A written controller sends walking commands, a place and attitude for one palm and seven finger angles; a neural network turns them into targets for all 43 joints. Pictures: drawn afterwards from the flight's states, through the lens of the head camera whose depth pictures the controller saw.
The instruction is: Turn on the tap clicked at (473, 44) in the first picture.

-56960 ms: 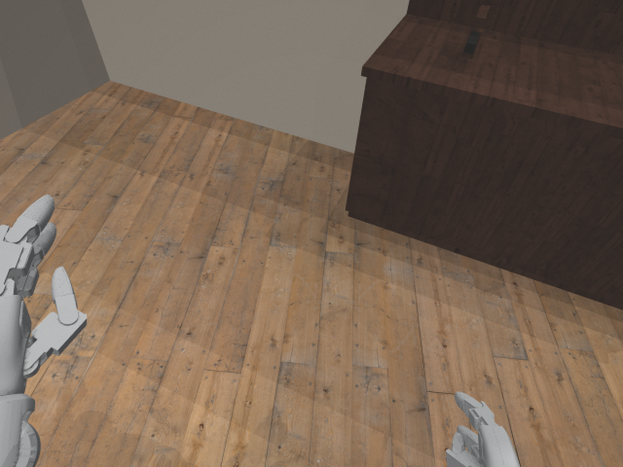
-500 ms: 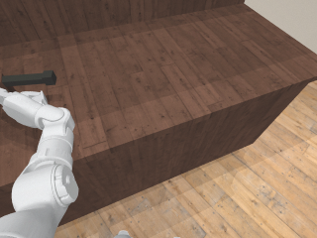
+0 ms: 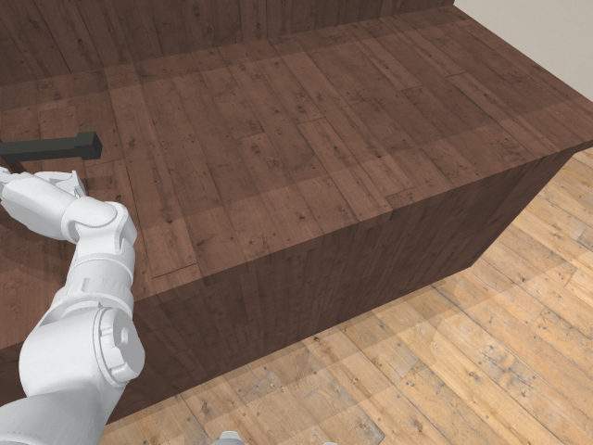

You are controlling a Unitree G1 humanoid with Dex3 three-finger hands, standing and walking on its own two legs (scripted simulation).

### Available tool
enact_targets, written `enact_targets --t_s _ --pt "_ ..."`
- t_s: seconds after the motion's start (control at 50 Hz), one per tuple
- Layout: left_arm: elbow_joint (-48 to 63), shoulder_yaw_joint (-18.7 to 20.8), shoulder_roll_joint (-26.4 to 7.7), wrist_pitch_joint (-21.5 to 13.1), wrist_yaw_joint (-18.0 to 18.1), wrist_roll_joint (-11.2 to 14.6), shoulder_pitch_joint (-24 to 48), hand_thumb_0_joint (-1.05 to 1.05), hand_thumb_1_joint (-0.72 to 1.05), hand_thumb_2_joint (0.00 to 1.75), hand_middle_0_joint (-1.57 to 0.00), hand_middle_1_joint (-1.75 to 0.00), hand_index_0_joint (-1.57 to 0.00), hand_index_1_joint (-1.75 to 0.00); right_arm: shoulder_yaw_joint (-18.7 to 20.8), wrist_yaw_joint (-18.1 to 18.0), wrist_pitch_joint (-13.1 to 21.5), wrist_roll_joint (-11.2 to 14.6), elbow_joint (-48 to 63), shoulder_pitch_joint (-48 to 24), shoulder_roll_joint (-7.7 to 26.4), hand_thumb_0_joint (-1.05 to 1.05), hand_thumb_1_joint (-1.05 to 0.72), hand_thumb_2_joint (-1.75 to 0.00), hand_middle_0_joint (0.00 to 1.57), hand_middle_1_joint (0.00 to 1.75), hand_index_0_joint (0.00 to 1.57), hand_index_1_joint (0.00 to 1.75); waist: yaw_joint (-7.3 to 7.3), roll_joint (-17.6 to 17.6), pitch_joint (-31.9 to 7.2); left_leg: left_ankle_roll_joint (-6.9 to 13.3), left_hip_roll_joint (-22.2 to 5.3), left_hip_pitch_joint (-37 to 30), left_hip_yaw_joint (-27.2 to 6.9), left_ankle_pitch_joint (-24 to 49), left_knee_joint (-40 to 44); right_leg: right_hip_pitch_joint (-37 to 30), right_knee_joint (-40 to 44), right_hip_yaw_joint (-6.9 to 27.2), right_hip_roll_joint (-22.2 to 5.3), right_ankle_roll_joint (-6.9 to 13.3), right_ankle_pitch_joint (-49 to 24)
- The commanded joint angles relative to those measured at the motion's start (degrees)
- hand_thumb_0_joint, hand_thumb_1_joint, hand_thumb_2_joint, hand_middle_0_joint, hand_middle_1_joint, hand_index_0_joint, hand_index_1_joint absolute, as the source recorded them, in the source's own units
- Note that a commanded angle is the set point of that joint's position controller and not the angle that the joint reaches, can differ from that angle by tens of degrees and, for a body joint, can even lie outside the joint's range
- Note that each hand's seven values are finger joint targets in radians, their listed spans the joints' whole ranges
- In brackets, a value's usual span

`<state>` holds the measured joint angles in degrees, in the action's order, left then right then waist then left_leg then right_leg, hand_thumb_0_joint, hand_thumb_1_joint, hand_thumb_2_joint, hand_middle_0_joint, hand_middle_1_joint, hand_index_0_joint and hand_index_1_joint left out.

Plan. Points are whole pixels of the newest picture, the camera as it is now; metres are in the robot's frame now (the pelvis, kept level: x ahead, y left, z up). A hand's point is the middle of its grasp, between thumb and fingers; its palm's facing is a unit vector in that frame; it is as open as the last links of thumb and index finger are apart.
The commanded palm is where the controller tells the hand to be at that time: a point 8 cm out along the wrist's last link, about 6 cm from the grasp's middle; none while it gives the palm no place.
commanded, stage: lift the hand up off the lever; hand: left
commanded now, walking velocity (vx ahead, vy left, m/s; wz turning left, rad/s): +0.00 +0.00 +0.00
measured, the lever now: (88, 145) +0.53 +0.28 +0.09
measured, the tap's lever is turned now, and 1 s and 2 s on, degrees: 76 76 76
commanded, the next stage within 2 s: none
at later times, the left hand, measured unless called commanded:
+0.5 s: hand (74, 176) +0.47 +0.28 +0.09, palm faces +0.90 -0.42 -0.09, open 8.6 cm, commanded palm +0.46 +0.27 +0.11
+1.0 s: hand (74, 174) +0.47 +0.28 +0.10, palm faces +0.90 -0.42 -0.08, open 8.6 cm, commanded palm +0.45 +0.27 +0.13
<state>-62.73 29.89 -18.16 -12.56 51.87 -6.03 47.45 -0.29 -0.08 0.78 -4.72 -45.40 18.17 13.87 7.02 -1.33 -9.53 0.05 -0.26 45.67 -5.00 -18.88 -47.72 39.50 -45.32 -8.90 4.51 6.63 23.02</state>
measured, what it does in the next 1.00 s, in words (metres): stands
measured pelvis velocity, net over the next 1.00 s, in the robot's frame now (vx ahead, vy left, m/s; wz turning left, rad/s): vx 0.01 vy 0.00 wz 0.00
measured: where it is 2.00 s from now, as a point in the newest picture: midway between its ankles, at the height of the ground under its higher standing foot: outside the picture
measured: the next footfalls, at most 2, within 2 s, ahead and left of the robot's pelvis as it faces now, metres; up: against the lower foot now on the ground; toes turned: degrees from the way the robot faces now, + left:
none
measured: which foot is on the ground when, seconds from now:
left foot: down 0.00-1.00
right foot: down 0.00-1.00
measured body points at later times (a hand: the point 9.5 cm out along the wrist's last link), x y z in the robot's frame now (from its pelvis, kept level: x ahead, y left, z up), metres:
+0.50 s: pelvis +0.00 +0.00 +0.00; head +0.07 +0.00 +0.45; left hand +0.41 +0.30 +0.10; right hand +0.03 -0.26 -0.13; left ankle +0.04 +0.14 -0.70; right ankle -0.01 -0.04 -0.70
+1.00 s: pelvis +0.01 +0.00 +0.01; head +0.06 +0.01 +0.45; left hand +0.41 +0.30 +0.11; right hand +0.05 -0.26 -0.12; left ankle +0.04 +0.14 -0.70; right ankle -0.01 -0.04 -0.70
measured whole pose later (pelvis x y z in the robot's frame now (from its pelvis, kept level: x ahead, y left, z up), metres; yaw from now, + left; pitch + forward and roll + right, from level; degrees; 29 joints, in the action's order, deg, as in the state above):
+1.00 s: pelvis +0.01 +0.00 +0.01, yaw +0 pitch +14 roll -1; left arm -57.5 34.2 -14.9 -8.0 50.9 -6.7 46.2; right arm 0.3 0.4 2.4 -5.6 -45.9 17.8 13.7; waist 6.9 -1.4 -8.4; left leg -0.9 0.0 41.2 -4.5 -19.0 -45.9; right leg 35.2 -43.6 -8.2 4.3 6.4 23.2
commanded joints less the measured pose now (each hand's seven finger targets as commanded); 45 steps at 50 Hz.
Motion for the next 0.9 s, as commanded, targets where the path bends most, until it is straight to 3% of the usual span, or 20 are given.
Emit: enact_targets --t_s 0.0,0.02,0.08,0.12,0.16,0.22,0.28,0.34,0.4,0.42,0.48,0.52,0.56,0.6,0.62,0.66,0.72,0.88 --pt "12.26 -7.00 -12.77 -1.85 -7.04 -4.70 33.89 0.00 0.90 0.90 -0.15 -0.15 -0.15 -0.15 2.90 -0.55 1.30 -0.11 3.66 4.77 8.91 0.00 -0.90 -0.90 0.20 0.30 0.20 0.30 5.15 -3.24 -18.00 3.95 1.15 -9.75 1.30 1.78 2.90 -9.47 9.68 12.17 -5.06 -8.07 -15.44" --pt "12.07 -5.97 -14.14 -1.85 -7.08 -4.78 34.10 0.00 0.90 0.90 -0.15 -0.15 -0.15 -0.15 3.00 -0.60 1.14 -0.17 3.33 4.96 9.10 0.00 -0.90 -0.90 0.20 0.30 0.20 0.30 4.88 -4.14 -17.88 3.91 1.14 -9.96 1.19 2.05 2.65 -9.10 9.62 12.31 -5.06 -7.90 -15.75" --pt "12.98 -8.13 -11.56 -1.91 -7.00 -4.73 35.00 0.00 0.90 0.90 -0.15 -0.15 -0.15 -0.15 2.90 -0.43 1.40 -0.11 3.66 4.60 8.87 0.00 -0.90 -0.90 0.20 0.30 0.20 0.30 5.39 -5.21 -17.83 3.97 1.07 -11.92 1.22 1.68 3.15 -7.60 10.05 11.73 -4.59 -7.69 -13.34" --pt "14.05 -7.34 -12.96 -2.21 -6.89 -4.85 35.93 0.00 0.90 0.90 -0.15 -0.15 -0.15 -0.15 3.04 -0.56 1.31 -0.19 3.48 4.68 9.01 0.00 -0.90 -0.90 0.20 0.30 0.20 0.30 5.04 -5.69 -18.86 3.90 1.07 -11.98 1.20 1.91 2.96 -8.08 9.89 11.99 -4.65 -7.54 -13.64" --pt "14.43 -9.18 -10.73 -2.18 -6.93 -4.82 36.26 0.00 0.90 0.90 -0.15 -0.15 -0.15 -0.15 2.90 -0.44 1.58 -0.11 3.71 4.46 8.79 0.00 -0.90 -0.90 0.20 0.30 0.20 0.30 5.43 -5.77 -18.39 3.94 1.00 -13.06 1.15 2.08 3.39 -7.36 10.01 11.53 -4.39 -7.46 -13.17" --pt "15.19 -9.78 -10.02 -2.21 -6.64 -5.21 37.23 0.00 0.90 0.90 -0.15 -0.15 -0.15 -0.15 2.97 -0.19 1.75 -0.31 3.27 4.43 8.90 0.00 -0.90 -0.90 0.20 0.30 0.20 0.30 5.27 -7.87 -18.22 3.82 1.04 -15.00 0.91 2.56 3.72 -5.96 10.05 10.79 -3.89 -6.79 -11.79" --pt "16.20 -9.65 -9.91 -2.14 -6.25 -5.11 36.80 0.00 0.90 0.90 -0.15 -0.15 -0.15 -0.15 2.95 -0.12 2.07 -0.35 3.37 4.34 8.77 0.00 -0.90 -0.90 0.20 0.30 0.20 0.30 5.31 -5.79 -19.23 4.01 1.17 -14.60 1.21 2.62 3.50 -7.68 10.28 11.26 -4.21 -7.39 -13.41" --pt "17.18 -8.05 -11.81 -2.24 -6.15 -5.28 37.22 0.00 0.90 0.90 -0.15 -0.15 -0.15 -0.15 3.03 -0.07 2.21 -0.44 3.04 4.94 8.87 0.00 -0.90 -0.90 0.20 0.30 0.20 0.30 4.88 -5.89 -20.20 3.89 1.22 -14.86 1.07 4.03 3.45 -8.91 9.68 11.10 -4.32 -7.35 -15.84" --pt "17.96 -8.10 -11.61 -1.98 -6.25 -5.38 36.70 0.00 0.90 0.90 -0.15 -0.15 -0.15 -0.15 3.03 -0.14 2.33 -0.42 3.23 4.53 8.62 0.00 -0.90 -0.90 0.20 0.30 0.20 0.30 4.93 -5.54 -19.81 3.89 1.30 -14.51 1.51 4.41 3.35 -10.21 9.89 11.60 -4.72 -7.84 -18.01" --pt "17.48 -6.40 -13.68 -1.82 -6.33 -5.51 36.45 0.00 0.90 0.90 -0.15 -0.15 -0.15 -0.15 3.15 -0.15 2.15 -0.58 2.97 4.86 8.88 0.00 -0.90 -0.90 0.20 0.30 0.20 0.30 4.48 -5.71 -20.04 3.81 1.40 -13.90 1.36 4.55 3.22 -10.59 9.66 11.56 -4.72 -7.66 -18.11" --pt "18.41 -7.48 -13.09 -1.31 -6.52 -5.96 37.02 0.00 0.90 0.90 -0.15 -0.15 -0.15 -0.15 3.03 -0.25 2.22 -0.43 3.49 4.38 8.65 0.00 -0.90 -0.90 0.20 0.30 0.20 0.30 4.71 -6.22 -19.40 3.90 1.34 -14.48 1.70 4.40 3.80 -10.64 10.00 11.60 -4.72 -7.74 -17.67" --pt "19.03 -5.81 -15.03 -1.24 -6.44 -6.20 37.09 0.00 0.90 0.90 -0.15 -0.15 -0.15 -0.15 3.17 -0.41 2.05 -0.59 3.30 4.68 8.88 0.00 -0.90 -0.90 0.20 0.30 0.20 0.30 4.31 -6.15 -20.50 3.90 1.45 -15.04 1.60 5.62 3.73 -11.64 9.76 11.48 -4.71 -7.60 -19.24" --pt "19.67 -7.64 -13.03 -1.22 -6.51 -6.52 37.62 0.00 0.90 0.90 -0.15 -0.15 -0.15 -0.15 3.02 -0.35 2.16 -0.50 3.62 4.40 8.46 0.00 -0.90 -0.90 0.20 0.30 0.20 0.30 4.57 -6.97 -20.02 3.89 1.43 -16.35 1.67 6.25 4.14 -11.06 9.81 10.96 -4.45 -7.45 -19.11" --pt "19.81 -6.62 -14.12 -1.25 -6.41 -6.78 37.40 0.00 0.90 0.90 -0.15 -0.15 -0.15 -0.15 3.13 -0.42 2.29 -0.65 3.55 4.49 8.69 0.00 -0.90 -0.90 0.20 0.30 0.20 0.30 4.56 -5.77 -20.03 3.91 1.35 -16.49 1.66 6.46 4.31 -11.55 9.85 10.83 -4.44 -7.56 -19.36" --pt "20.59 -6.17 -14.55 -1.35 -6.37 -7.01 37.66 0.00 0.90 0.90 -0.15 -0.15 -0.15 -0.15 3.21 -0.43 2.21 -0.77 3.47 4.52 8.59 0.00 -0.90 -0.90 0.20 0.30 0.20 0.30 4.11 -7.47 -20.47 3.83 1.50 -17.07 1.57 7.51 4.03 -11.40 9.52 10.79 -4.38 -7.26 -20.15" --pt "21.58 -8.25 -12.12 -1.49 -6.31 -7.38 38.74 0.00 0.90 0.90 -0.15 -0.15 -0.15 -0.15 3.18 -0.27 2.47 -0.77 3.59 4.37 8.33 0.00 -0.90 -0.90 0.20 0.30 0.20 0.30 4.52 -7.91 -20.78 3.78 1.38 -19.01 1.67 8.49 4.34 -10.48 9.35 10.00 -4.02 -7.03 -19.70" --pt "21.25 -7.52 -12.37 -1.32 -6.02 -7.55 37.87 0.00 0.90 0.90 -0.15 -0.15 -0.15 -0.15 3.27 -0.12 2.69 -0.98 3.26 4.12 8.38 0.00 -0.90 -0.90 0.20 0.30 0.20 0.30 4.27 -7.56 -19.62 3.81 1.51 -18.69 1.62 7.99 4.16 -10.01 9.66 10.02 -3.92 -6.91 -18.82" --pt "24.09 -6.15 -13.75 -1.36 -5.98 -7.34 38.32 0.00 0.90 0.90 -0.15 -0.15 -0.15 -0.15 3.40 0.05 3.26 -1.02 3.26 3.73 8.16 0.00 -0.90 -0.90 0.20 0.30 0.20 0.30 3.72 -7.42 -21.37 3.61 1.59 -19.28 1.86 9.31 4.03 -12.47 9.27 10.25 -4.30 -7.26 -21.84"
